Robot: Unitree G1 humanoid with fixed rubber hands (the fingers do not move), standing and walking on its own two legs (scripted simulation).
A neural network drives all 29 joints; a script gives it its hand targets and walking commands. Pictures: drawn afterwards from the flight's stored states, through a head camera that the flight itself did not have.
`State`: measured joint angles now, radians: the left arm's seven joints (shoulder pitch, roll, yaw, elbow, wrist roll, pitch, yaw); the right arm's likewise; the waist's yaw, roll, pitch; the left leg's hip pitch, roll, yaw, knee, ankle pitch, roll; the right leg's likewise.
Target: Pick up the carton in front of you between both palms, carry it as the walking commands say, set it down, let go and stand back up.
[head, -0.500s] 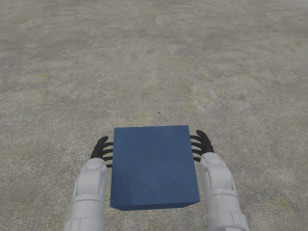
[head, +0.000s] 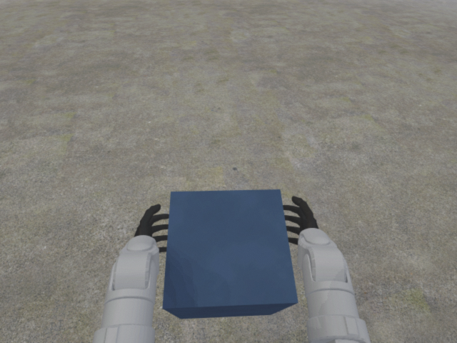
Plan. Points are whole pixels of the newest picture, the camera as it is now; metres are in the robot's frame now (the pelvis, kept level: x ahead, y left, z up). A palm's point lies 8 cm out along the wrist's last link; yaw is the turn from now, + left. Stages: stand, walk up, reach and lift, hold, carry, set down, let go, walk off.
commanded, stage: carry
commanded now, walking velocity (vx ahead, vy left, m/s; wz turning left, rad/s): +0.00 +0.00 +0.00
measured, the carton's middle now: (226, 259) +0.31 +0.00 -0.06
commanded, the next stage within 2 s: hold in 0.56 s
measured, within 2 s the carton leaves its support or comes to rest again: neither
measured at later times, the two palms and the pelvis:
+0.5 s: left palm (149, 248) +0.28 +0.14 +0.04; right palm (313, 240) +0.29 -0.16 +0.05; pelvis -0.01 -0.01 +0.00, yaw +0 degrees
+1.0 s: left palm (164, 236) +0.30 +0.11 +0.05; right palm (334, 257) +0.25 -0.18 +0.06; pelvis -0.01 +0.02 +0.01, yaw -11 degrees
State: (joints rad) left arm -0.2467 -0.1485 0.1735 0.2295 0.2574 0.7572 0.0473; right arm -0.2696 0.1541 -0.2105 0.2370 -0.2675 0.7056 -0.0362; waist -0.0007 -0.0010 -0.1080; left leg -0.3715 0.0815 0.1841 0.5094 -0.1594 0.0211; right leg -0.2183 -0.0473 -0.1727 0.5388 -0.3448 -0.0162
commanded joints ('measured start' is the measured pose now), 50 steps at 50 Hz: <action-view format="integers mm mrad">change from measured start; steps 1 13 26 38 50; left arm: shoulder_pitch -550 -542 -536 -506 -565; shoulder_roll -919 -918 -919 -906 -962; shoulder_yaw -549 -552 -553 -533 -488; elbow -118 -119 -120 -133 -16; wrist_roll -286 -288 -289 -244 -224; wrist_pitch -76 -75 -74 -92 -87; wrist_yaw -263 -263 -263 -273 -295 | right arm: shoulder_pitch -403 -401 -402 -429 -504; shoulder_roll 960 957 956 959 972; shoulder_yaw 545 550 555 504 465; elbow -1 -10 -17 35 108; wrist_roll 260 263 265 232 226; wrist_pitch -11 -11 -10 -61 -54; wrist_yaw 261 260 259 272 316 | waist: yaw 0 0 0 10 7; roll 5 3 1 -39 3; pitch -238 -241 -241 -113 -94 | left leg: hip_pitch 180 176 172 408 514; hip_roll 97 95 93 -193 -164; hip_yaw -117 -115 -111 -240 -249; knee -48 -42 -37 -117 -142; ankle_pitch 146 154 158 139 65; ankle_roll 2 -3 -8 -12 -18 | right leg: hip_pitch -26 -28 -26 88 -45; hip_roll -116 -115 -115 91 116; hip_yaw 109 112 113 283 262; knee -113 -107 -104 -225 -242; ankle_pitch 136 162 186 329 135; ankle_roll -10 -14 -18 5 -7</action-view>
